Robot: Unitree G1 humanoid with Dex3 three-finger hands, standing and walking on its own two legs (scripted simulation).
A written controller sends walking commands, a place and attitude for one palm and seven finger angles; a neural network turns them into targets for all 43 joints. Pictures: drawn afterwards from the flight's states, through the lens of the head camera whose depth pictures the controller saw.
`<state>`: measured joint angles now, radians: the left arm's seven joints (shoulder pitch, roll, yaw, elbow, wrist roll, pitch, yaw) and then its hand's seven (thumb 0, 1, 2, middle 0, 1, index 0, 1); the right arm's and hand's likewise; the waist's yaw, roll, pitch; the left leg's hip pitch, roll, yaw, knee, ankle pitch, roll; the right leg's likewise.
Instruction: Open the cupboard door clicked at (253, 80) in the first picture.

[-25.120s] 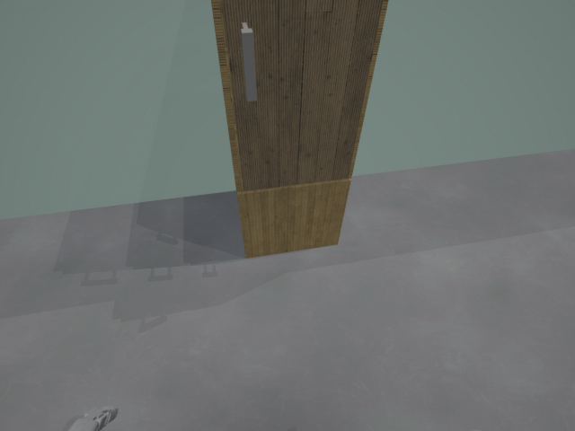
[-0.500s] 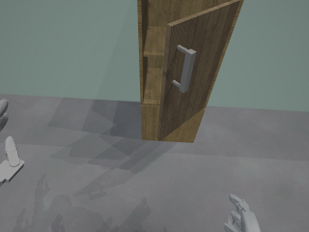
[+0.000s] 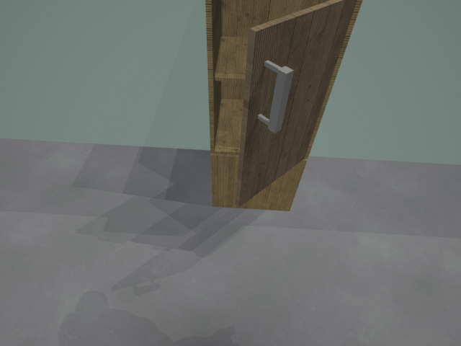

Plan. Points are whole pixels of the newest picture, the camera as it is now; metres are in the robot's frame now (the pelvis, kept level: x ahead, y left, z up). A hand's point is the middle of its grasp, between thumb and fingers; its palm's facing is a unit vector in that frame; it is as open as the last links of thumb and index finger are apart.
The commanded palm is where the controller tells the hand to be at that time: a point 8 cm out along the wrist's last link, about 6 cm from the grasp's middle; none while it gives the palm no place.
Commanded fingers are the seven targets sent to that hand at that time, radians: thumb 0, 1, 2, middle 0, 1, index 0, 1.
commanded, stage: let the arm hang, fingers relaxed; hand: left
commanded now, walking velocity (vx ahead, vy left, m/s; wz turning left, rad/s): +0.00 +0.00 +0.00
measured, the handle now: (272, 97) +0.61 -0.07 +0.11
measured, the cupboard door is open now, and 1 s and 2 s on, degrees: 44 44 44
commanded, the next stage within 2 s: look to check the result in 0.82 s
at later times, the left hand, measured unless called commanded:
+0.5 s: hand out of the picture -0.05 +0.17 -0.16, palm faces +0.07 -0.97 -0.22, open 7.3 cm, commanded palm none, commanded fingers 0.00 0.90 0.90 -0.20 -0.30 -0.20 -0.30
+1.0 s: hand out of the picture +0.00 +0.14 -0.17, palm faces +0.08 -0.98 -0.17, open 7.3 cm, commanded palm none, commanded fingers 0.00 0.90 0.90 -0.20 -0.30 -0.20 -0.30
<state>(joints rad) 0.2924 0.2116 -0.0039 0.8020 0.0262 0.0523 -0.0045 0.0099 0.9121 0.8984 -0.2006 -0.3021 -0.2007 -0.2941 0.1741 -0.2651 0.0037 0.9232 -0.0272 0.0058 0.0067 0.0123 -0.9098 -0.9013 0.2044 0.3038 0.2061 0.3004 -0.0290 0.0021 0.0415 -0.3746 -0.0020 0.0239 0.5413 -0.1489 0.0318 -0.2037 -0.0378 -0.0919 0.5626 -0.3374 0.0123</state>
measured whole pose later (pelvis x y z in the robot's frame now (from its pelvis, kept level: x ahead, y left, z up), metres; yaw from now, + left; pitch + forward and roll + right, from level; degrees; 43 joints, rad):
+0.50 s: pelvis +0.01 +0.00 +0.01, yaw +1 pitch -2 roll -1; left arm 0.38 0.14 0.02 1.16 0.01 0.01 0.04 0.00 0.92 0.90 -0.20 -0.30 -0.20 -0.29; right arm 0.30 -0.10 0.00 1.14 -0.02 0.04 -0.03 0.01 -0.91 -0.90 0.20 0.30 0.20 0.30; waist -0.01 0.05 0.04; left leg -0.31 -0.01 0.01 0.48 -0.13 0.03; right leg -0.13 -0.04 -0.10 0.49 -0.32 0.01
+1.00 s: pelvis +0.03 -0.01 +0.01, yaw +1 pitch -2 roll +0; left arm 0.32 0.10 0.03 1.15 0.01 0.00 0.04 0.00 0.91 0.90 -0.20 -0.30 -0.20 -0.29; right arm 0.28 -0.12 -0.01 1.15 -0.02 0.02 -0.04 0.01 -0.92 -0.90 0.20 0.30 0.20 0.30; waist -0.01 0.02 0.05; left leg -0.28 0.00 0.00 0.47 -0.15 0.01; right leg -0.09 -0.03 -0.11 0.45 -0.33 0.00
